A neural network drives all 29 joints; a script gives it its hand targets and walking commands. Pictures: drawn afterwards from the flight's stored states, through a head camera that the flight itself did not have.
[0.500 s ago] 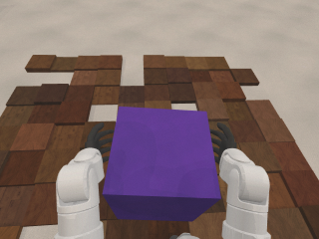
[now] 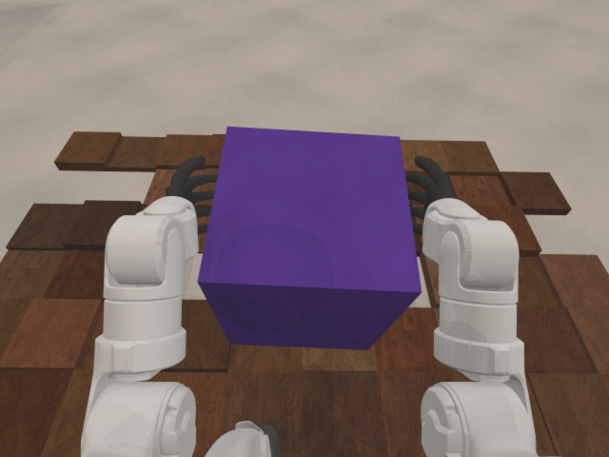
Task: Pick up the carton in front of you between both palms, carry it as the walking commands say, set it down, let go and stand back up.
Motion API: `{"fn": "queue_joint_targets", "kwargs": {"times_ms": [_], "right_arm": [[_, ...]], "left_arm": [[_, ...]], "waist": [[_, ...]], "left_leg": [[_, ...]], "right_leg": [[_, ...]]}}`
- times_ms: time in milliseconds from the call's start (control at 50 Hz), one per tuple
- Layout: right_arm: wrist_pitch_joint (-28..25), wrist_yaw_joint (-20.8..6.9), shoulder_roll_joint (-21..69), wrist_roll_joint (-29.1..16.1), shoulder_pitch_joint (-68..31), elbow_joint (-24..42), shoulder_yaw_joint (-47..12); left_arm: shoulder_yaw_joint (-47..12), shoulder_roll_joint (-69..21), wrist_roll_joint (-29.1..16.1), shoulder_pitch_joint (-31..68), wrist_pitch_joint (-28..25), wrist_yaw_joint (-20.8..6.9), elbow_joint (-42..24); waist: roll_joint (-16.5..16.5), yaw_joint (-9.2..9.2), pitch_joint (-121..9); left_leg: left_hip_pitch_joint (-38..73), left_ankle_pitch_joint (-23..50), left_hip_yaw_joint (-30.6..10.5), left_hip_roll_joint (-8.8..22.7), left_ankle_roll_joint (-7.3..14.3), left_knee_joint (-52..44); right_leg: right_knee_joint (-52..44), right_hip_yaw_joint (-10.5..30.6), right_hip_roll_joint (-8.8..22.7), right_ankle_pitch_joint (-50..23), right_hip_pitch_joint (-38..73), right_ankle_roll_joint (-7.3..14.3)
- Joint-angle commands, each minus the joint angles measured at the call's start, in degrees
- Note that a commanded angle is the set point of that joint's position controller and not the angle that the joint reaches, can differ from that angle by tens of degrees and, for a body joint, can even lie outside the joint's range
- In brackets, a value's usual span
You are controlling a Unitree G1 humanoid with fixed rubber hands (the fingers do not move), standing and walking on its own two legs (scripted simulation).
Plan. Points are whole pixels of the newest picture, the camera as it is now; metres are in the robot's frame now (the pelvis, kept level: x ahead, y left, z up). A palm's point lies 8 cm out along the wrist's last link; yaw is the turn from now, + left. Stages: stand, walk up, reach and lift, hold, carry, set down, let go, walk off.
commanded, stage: carry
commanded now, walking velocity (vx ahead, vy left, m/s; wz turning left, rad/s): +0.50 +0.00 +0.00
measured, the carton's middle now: (306, 251) +0.37 +0.01 +0.06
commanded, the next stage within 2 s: none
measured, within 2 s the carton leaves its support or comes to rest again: neither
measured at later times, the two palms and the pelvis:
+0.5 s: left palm (224, 72) +0.69 +0.16 +0.14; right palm (394, 72) +0.70 -0.14 +0.15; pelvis +0.36 +0.00 +0.05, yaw +1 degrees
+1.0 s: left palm (215, 6) +1.02 +0.23 +0.13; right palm (341, 8) +1.01 -0.06 +0.13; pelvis +0.69 +0.08 +0.02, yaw +2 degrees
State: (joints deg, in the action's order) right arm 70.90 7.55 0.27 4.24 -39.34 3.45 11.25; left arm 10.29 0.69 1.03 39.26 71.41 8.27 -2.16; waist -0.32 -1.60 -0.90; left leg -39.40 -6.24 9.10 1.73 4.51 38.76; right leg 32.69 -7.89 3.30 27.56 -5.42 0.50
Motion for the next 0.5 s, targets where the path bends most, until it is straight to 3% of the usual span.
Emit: {"fn": "queue_joint_targets", "kwargs": {"times_ms": [0,20,40,60,80,120,160,200,240,340,360,400,420,440,460,480], "right_arm": [[0.4,-11.6,52.7,-25.8,-38.0,1.8,-36.4],[0.4,-11.8,50.7,-25.6,-39.6,-0.3,-35.0],[1.2,-12.3,54.1,-27.6,-40.5,-0.8,-35.6],[1.3,-12.8,56.2,-29.3,-44.7,1.5,-35.9],[1.5,-13.2,58.3,-30.9,-49.1,3.5,-36.1],[2.2,-13.7,61.5,-32.6,-53.3,5.2,-36.2],[2.5,-14.0,63.1,-32.3,-52.5,3.9,-35.5],[2.5,-14.5,64.1,-31.0,-49.3,0.7,-34.8],[2.0,-15.4,65.5,-29.3,-45.8,-3.1,-34.4],[-1.0,-17.6,69.4,-26.5,-39.0,-5.8,-35.0],[-1.6,-17.7,69.4,-25.8,-37.5,-5.0,-35.1],[-2.3,-17.4,69.8,-25.0,-32.8,-2.8,-36.7],[-2.4,-17.2,68.5,-24.5,-31.5,-1.8,-37.3],[-1.7,-17.2,69.2,-24.1,-30.0,-1.2,-37.6],[-1.4,-17.1,68.5,-23.4,-25.7,-0.6,-37.5],[-1.5,-16.9,67.9,-22.8,-23.2,1.3,-38.0]], "left_arm": [[-36.0,-53.8,-24.3,42.5,-0.6,-13.8,-4.9],[-33.3,-54.3,-23.8,42.1,0.5,-13.5,-3.8],[-31.9,-53.1,-21.7,43.6,1.0,-12.8,-3.6],[-30.7,-53.9,-20.9,46.3,1.3,-12.3,-4.3],[-29.9,-54.4,-20.0,48.6,1.5,-11.8,-4.9],[-28.4,-54.9,-18.2,49.0,2.1,-11.0,-4.7],[-27.8,-55.4,-16.0,46.0,2.2,-10.6,-2.8],[-27.9,-56.7,-14.1,42.0,2.0,-10.7,0.5],[-28.6,-58.8,-12.9,38.8,1.3,-11.2,4.1],[-32.3,-65.4,-14.4,35.2,-1.6,-13.2,4.3],[-33.4,-66.7,-15.3,34.9,-2.1,-13.7,3.0],[-36.0,-68.6,-17.1,32.1,-2.8,-14.5,1.0],[-36.9,-69.1,-17.5,28.7,-2.9,-15.0,0.9],[-36.4,-67.5,-16.4,26.1,-3.2,-15.0,1.0],[-36.9,-67.6,-16.5,21.6,-3.2,-15.0,0.2],[-38.0,-69.0,-17.3,19.7,-3.2,-15.1,-2.8]], "waist": [[1.0,8.37,-31.2],[-21.2,6.49,-42.7],[-13.9,6.91,-42.5],[-9.5,7.51,-36.9],[-4.2,6.96,-33.3],[-3.0,6.32,-31.7],[-2.5,6.07,-31.5],[-3.0,6.18,-30.7],[-4.5,6.55,-29.2],[-9.5,5.04,-23.6],[-9.0,4.17,-23.3],[-4.7,2.03,-25.1],[-2.0,-0.75,-26.6],[13.2,-2.67,-31.7],[14.1,-3.56,-33.2],[9.4,-3.85,-31.4]], "left_leg": [[47.4,10.0,-5.8,1.9,-0.4,-8.4],[62.6,13.5,-41.8,20.1,12.3,-13.6],[60.7,8.2,-43.1,18.7,13.6,-14.9],[56.6,9.8,-37.5,16.7,12.7,-13.0],[53.2,10.5,-33.7,15.7,10.6,-12.0],[49.9,8.4,-28.8,14.0,8.9,-13.2],[49.6,7.8,-27.2,14.6,8.9,-14.6],[50.4,14.5,-24.3,15.1,9.3,-14.4],[50.6,20.7,-20.0,14.0,8.9,-15.0],[42.2,27.5,-7.9,9.8,3.2,-17.0],[40.0,30.0,-5.7,9.0,1.8,-15.1],[31.5,31.0,-0.5,4.9,-1.7,-4.6],[21.3,18.7,-1.0,2.2,-3.3,4.6],[2.5,-17.4,-3.9,-4.6,-6.0,22.7],[-6.2,-25.9,-9.7,-4.3,-5.2,34.3],[-9.0,-23.1,-13.3,-1.2,-3.8,33.8]], "right_leg": [[29.8,1.5,1.3,-29.0,-12.2,1.3],[51.8,4.9,-9.1,0.3,-28.7,-1.5],[58.9,11.9,-6.5,-0.8,-32.3,0.6],[59.2,11.9,-4.9,-2.3,-37.6,1.6],[56.5,10.9,-3.4,-2.3,-39.9,2.1],[49.4,10.6,-1.9,-4.4,-40.0,3.0],[41.6,9.9,-1.4,-2.3,-40.0,2.8],[32.8,8.8,-1.1,-1.9,-41.3,2.3],[23.0,6.4,-1.8,-6.5,-40.9,1.8],[0.1,-1.4,-4.9,-23.1,-24.5,0.8],[-4.6,-2.5,-5.8,-27.2,-18.3,1.1],[-11.2,-4.2,-6.3,-34.8,0.4,2.5],[-9.9,5.6,0.8,-41.9,12.7,5.5],[-5.2,27.8,16.4,-63.5,30.7,16.0],[-5.4,33.6,19.7,-56.0,33.5,20.4],[-6.2,32.2,18.3,-49.5,31.0,18.5]]}}
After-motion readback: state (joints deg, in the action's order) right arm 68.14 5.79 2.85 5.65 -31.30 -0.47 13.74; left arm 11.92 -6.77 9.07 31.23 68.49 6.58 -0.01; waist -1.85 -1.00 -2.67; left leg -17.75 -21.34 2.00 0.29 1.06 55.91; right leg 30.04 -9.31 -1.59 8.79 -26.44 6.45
